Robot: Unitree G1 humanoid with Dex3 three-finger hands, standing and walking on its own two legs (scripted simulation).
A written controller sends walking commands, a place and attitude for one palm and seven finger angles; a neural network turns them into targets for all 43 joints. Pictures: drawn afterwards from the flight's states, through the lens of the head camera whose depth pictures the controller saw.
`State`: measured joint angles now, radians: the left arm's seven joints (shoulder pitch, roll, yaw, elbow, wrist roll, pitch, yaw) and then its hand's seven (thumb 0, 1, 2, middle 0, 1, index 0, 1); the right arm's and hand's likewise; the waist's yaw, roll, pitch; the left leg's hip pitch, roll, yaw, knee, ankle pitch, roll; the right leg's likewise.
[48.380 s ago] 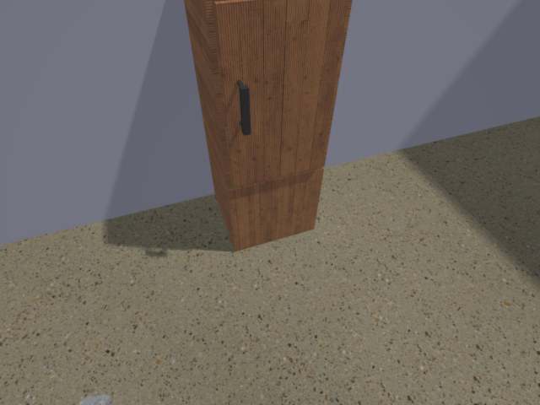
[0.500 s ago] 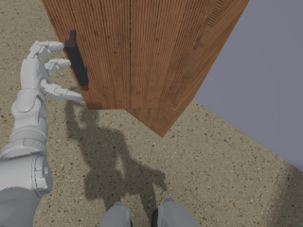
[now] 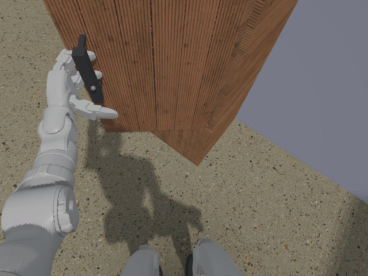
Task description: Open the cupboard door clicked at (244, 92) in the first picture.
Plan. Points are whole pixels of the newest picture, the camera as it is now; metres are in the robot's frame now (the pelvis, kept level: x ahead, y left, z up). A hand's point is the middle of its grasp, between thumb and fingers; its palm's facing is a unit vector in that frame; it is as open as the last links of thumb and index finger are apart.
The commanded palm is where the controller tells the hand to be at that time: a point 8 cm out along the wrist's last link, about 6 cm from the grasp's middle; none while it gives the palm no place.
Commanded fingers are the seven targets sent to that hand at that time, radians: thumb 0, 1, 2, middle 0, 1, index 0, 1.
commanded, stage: slide the fingers in behind the handle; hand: left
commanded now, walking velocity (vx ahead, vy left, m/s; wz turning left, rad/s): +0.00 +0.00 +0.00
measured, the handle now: (90, 71) +0.54 +0.18 +0.06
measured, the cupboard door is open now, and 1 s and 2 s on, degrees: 42 41 64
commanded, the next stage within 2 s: close the thumb around the handle in 0.46 s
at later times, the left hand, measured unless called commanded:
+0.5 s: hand (100, 87) +0.50 +0.16 +0.06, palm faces +0.03 -1.00 -0.02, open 13.8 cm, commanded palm +0.48 +0.20 +0.06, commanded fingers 0.00 -0.50 0.30 -0.30 -1.20 -0.30 -1.20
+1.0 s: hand (100, 88) +0.50 +0.15 +0.06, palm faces +0.02 -1.00 -0.01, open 8.7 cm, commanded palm +0.47 +0.20 +0.06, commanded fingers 0.00 0.79 0.85 -0.39 -1.34 -0.39 -1.34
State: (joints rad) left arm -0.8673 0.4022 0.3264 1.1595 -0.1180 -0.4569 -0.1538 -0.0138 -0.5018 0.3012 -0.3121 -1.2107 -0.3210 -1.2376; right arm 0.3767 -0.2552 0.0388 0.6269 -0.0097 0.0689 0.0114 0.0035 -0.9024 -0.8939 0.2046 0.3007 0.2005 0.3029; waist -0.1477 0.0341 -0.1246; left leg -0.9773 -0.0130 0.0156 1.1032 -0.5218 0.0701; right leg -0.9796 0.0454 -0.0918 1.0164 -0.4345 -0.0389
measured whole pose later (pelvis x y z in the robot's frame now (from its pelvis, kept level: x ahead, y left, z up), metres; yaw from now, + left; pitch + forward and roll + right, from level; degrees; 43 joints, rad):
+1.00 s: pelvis +0.01 -0.01 +0.00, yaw -1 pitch +22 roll -3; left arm -0.81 0.39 0.33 1.12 -0.11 -0.47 -0.15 -0.01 0.26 0.63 -0.36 -1.29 -0.36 -1.28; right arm 0.38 -0.26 0.03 0.61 0.00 0.07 0.01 0.00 -0.90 -0.89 0.20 0.30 0.20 0.30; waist -0.15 0.04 -0.14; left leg -0.94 -0.01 0.03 1.07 -0.52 0.06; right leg -0.95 0.06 -0.07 1.00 -0.44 -0.05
